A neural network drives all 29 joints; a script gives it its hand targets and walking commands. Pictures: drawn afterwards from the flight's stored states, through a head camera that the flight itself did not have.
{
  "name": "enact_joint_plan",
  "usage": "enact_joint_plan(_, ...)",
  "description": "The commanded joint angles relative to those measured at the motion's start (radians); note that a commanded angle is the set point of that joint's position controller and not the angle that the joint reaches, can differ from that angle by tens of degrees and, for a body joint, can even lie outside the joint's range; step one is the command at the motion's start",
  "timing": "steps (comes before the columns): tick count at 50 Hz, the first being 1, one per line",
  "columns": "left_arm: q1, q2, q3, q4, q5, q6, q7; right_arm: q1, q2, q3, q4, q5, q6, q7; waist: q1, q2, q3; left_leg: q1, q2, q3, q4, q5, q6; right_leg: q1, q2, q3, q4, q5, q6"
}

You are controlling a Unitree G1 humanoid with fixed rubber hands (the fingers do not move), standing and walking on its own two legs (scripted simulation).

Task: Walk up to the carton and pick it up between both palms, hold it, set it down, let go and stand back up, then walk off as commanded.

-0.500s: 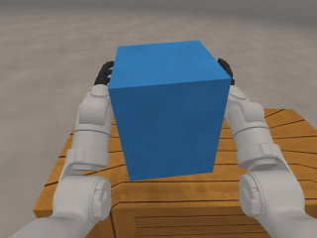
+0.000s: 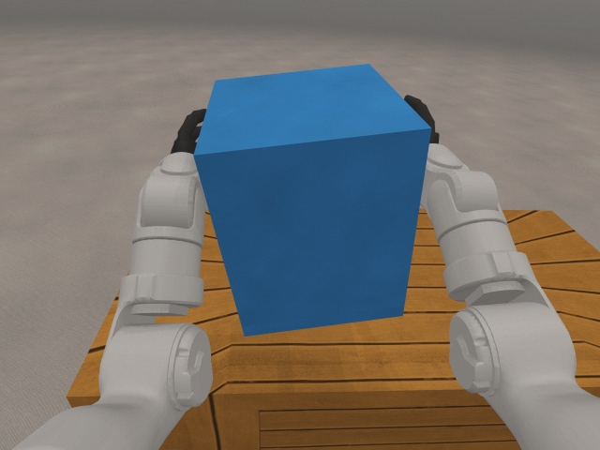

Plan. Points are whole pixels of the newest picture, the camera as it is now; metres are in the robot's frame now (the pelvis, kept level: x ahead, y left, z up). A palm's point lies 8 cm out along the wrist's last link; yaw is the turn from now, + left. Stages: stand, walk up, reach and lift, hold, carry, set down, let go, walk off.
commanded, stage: hold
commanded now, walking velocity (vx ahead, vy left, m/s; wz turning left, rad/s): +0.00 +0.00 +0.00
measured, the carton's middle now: (308, 197) +0.35 +0.01 +0.24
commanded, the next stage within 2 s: none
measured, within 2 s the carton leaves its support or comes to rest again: neither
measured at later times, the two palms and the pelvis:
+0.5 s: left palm (194, 167) +0.38 +0.15 +0.26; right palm (419, 162) +0.38 -0.14 +0.28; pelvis +0.01 +0.00 +0.00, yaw +0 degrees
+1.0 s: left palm (188, 165) +0.37 +0.16 +0.27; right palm (420, 155) +0.37 -0.13 +0.29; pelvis +0.00 +0.00 +0.00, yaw +0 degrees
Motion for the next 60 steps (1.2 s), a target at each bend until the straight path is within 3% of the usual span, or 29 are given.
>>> enact_joint_plan(1, -0.926, -0.575, -0.334, -0.204, -0.170, -0.070, -0.200, -0.801, 0.622, 0.301, -0.106, 0.141, 0.004, 0.094, -0.056, 0.080, -0.231, 0.189, -0.024, -0.071, -0.065, 0.049, -0.054, -0.005, 0.088, 0.066, -0.062, 0.083, 0.017)
enact_joint_plan(4, -0.919, -0.596, -0.356, -0.203, -0.186, -0.071, -0.199, -0.831, 0.631, 0.316, -0.155, 0.155, -0.001, 0.089, -0.053, 0.086, -0.248, 0.203, -0.024, -0.074, -0.052, 0.083, -0.055, -0.021, 0.089, 0.064, -0.059, 0.094, 0.014)
enact_joint_plan(7, -0.927, -0.608, -0.389, -0.239, -0.209, -0.068, -0.194, -0.822, 0.630, 0.337, -0.178, 0.172, 0.004, 0.078, -0.074, 0.091, -0.284, 0.229, -0.030, -0.079, -0.037, 0.134, -0.064, -0.004, 0.093, 0.064, -0.059, 0.147, 0.019)
enact_joint_plan(9, -0.905, -0.602, -0.396, -0.268, -0.214, -0.070, -0.188, -0.832, 0.651, 0.380, -0.229, 0.194, 0.009, 0.069, -0.053, 0.070, -0.324, 0.245, -0.034, -0.075, -0.018, 0.203, -0.058, 0.019, 0.100, 0.070, -0.053, 0.198, 0.024)
enact_joint_plan(12, -0.895, -0.602, -0.403, -0.275, -0.219, -0.063, -0.184, -0.823, 0.644, 0.397, -0.241, 0.211, 0.022, 0.059, -0.054, 0.089, -0.317, 0.254, -0.039, -0.075, -0.010, 0.227, -0.063, 0.008, 0.100, 0.069, -0.054, 0.221, 0.028)
enact_joint_plan(14, -0.900, -0.599, -0.423, -0.352, -0.228, -0.064, -0.181, -0.804, 0.643, 0.416, -0.284, 0.233, 0.028, 0.052, -0.059, 0.096, -0.375, 0.284, -0.035, -0.078, 0.007, 0.286, -0.071, 0.027, 0.106, 0.068, -0.041, 0.262, 0.028)
enact_joint_plan(15, -0.855, -0.601, -0.412, -0.302, -0.224, -0.053, -0.182, -0.807, 0.633, 0.412, -0.287, 0.233, 0.037, 0.044, -0.059, 0.086, -0.340, 0.279, -0.036, -0.079, 0.006, 0.285, -0.070, 0.018, 0.108, 0.069, -0.051, 0.266, 0.029)
enact_joint_plan(17, -0.894, -0.601, -0.434, -0.354, -0.241, -0.056, -0.173, -0.805, 0.638, 0.431, -0.308, 0.247, 0.044, 0.040, -0.060, 0.099, -0.372, 0.273, -0.040, -0.080, 0.014, 0.290, -0.074, 0.027, 0.109, 0.069, -0.044, 0.273, 0.032)
enact_joint_plan(20, -0.876, -0.616, -0.445, -0.344, -0.250, -0.052, -0.167, -0.815, 0.637, 0.439, -0.342, 0.255, 0.050, 0.035, -0.065, 0.085, -0.386, 0.281, -0.039, -0.086, 0.019, 0.285, -0.072, 0.014, 0.113, 0.071, -0.049, 0.268, 0.030)
enact_joint_plan(21, -0.883, -0.609, -0.448, -0.344, -0.256, -0.053, -0.165, -0.836, 0.648, 0.446, -0.355, 0.260, 0.051, 0.034, -0.053, 0.086, -0.379, 0.271, -0.038, -0.085, 0.022, 0.289, -0.071, 0.012, 0.112, 0.073, -0.045, 0.278, 0.030)
enact_joint_plan(22, -0.890, -0.622, -0.454, -0.332, -0.256, -0.050, -0.163, -0.837, 0.636, 0.439, -0.355, 0.260, 0.055, 0.034, -0.064, 0.095, -0.372, 0.273, -0.040, -0.089, 0.017, 0.281, -0.075, -0.005, 0.115, 0.073, -0.051, 0.253, 0.029)
enact_joint_plan(23, -0.902, -0.610, -0.453, -0.371, -0.266, -0.057, -0.159, -0.829, 0.646, 0.448, -0.362, 0.268, 0.061, 0.034, -0.058, 0.087, -0.392, 0.269, -0.038, -0.090, 0.022, 0.288, -0.075, 0.002, 0.118, 0.069, -0.044, 0.261, 0.028)
enact_joint_plan(28, -0.894, -0.593, -0.421, -0.302, -0.247, -0.054, -0.161, -0.858, 0.650, 0.439, -0.349, 0.252, 0.071, 0.037, -0.033, 0.052, -0.334, 0.227, -0.040, -0.086, 0.000, 0.207, -0.062, -0.025, 0.112, 0.076, -0.056, 0.202, 0.031)
enact_joint_plan(30, -0.900, -0.566, -0.374, -0.255, -0.226, -0.052, -0.167, -0.835, 0.639, 0.407, -0.263, 0.227, 0.081, 0.043, -0.035, 0.045, -0.273, 0.208, -0.036, -0.080, -0.024, 0.146, -0.052, -0.046, 0.104, 0.078, -0.068, 0.148, 0.028)
enact_joint_plan(31, -0.888, -0.557, -0.347, -0.225, -0.208, -0.048, -0.171, -0.849, 0.636, 0.393, -0.254, 0.218, 0.077, 0.044, -0.020, 0.033, -0.255, 0.190, -0.034, -0.075, -0.031, 0.110, -0.048, -0.045, 0.102, 0.078, -0.069, 0.121, 0.029)
enact_joint_plan(33, -0.919, -0.563, -0.350, -0.197, -0.213, -0.049, -0.179, -0.856, 0.619, 0.360, -0.224, 0.202, 0.077, 0.052, -0.039, 0.055, -0.230, 0.169, -0.032, -0.076, -0.048, 0.052, -0.050, -0.060, 0.099, 0.077, -0.074, 0.065, 0.020)
enact_joint_plan(34, -0.911, -0.558, -0.329, -0.171, -0.198, -0.047, -0.182, -0.855, 0.629, 0.358, -0.195, 0.200, 0.074, 0.055, -0.023, 0.048, -0.220, 0.161, -0.034, -0.071, -0.049, 0.042, -0.047, -0.058, 0.098, 0.073, -0.072, 0.047, 0.021)
enact_joint_plan(42, -0.969, -0.548, -0.299, -0.161, -0.184, -0.063, -0.194, -0.868, 0.627, 0.313, -0.145, 0.166, 0.054, 0.081, -0.026, 0.041, -0.198, 0.139, -0.025, -0.071, -0.069, -0.018, -0.041, -0.063, 0.095, 0.074, -0.070, 0.001, 0.008)
enact_joint_plan(46, -0.949, -0.565, -0.314, -0.168, -0.188, -0.063, -0.197, -0.865, 0.627, 0.305, -0.147, 0.166, 0.038, 0.090, -0.034, 0.066, -0.240, 0.160, -0.026, -0.071, -0.063, 0.015, -0.042, -0.057, 0.087, 0.078, -0.064, 0.031, 0.015)
enact_joint_plan(48, -0.958, -0.557, -0.305, -0.188, -0.184, -0.068, -0.199, -0.869, 0.646, 0.323, -0.150, 0.170, 0.036, 0.089, -0.025, 0.045, -0.235, 0.167, -0.029, -0.073, -0.058, 0.049, -0.038, -0.042, 0.089, 0.075, -0.063, 0.060, 0.017)
enact_joint_plan(51, -0.931, -0.568, -0.319, -0.192, -0.190, -0.065, -0.201, -0.844, 0.632, 0.318, -0.155, 0.169, 0.036, 0.082, -0.042, 0.053, -0.246, 0.187, -0.027, -0.076, -0.051, 0.087, -0.051, -0.026, 0.096, 0.074, -0.064, 0.097, 0.016)
enact_joint_plan(53, -0.939, -0.576, -0.331, -0.216, -0.189, -0.064, -0.201, -0.842, 0.629, 0.328, -0.163, 0.181, 0.034, 0.083, -0.045, 0.076, -0.255, 0.189, -0.028, -0.076, -0.045, 0.103, -0.055, -0.021, 0.096, 0.069, -0.058, 0.109, 0.016)
enact_joint_plan(55, -0.897, -0.571, -0.324, -0.223, -0.184, -0.056, -0.199, -0.834, 0.625, 0.344, -0.187, 0.198, 0.036, 0.081, -0.032, 0.059, -0.274, 0.212, -0.026, -0.074, -0.035, 0.153, -0.057, 0.000, 0.101, 0.075, -0.056, 0.152, 0.018)
enact_joint_plan(58, -0.901, -0.592, -0.353, -0.218, -0.199, -0.058, -0.196, -0.852, 0.633, 0.367, -0.211, 0.205, 0.034, 0.069, -0.042, 0.066, -0.286, 0.227, -0.036, -0.076, -0.018, 0.190, -0.057, -0.006, 0.102, 0.078, -0.058, 0.183, 0.024)
enact_joint_plan(59, -0.928, -0.592, -0.367, -0.263, -0.210, -0.061, -0.194, -0.843, 0.636, 0.366, -0.216, 0.206, 0.038, 0.067, -0.048, 0.086, -0.300, 0.232, -0.035, -0.076, -0.020, 0.181, -0.062, -0.005, 0.101, 0.077, -0.055, 0.181, 0.019)
enact_joint_plan(60, -0.885, -0.589, -0.342, -0.216, -0.191, -0.053, -0.194, -0.836, 0.628, 0.363, -0.207, 0.211, 0.042, 0.067, -0.034, 0.079, -0.257, 0.226, -0.033, -0.076, -0.025, 0.183, -0.059, -0.019, 0.101, 0.076, -0.061, 0.170, 0.020)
